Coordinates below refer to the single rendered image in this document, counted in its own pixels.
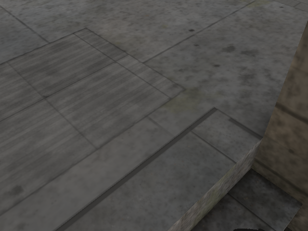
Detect stairs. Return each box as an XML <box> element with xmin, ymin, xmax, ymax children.
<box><xmin>167</xmin><ymin>140</ymin><xmax>302</xmax><ymax>231</ymax></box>

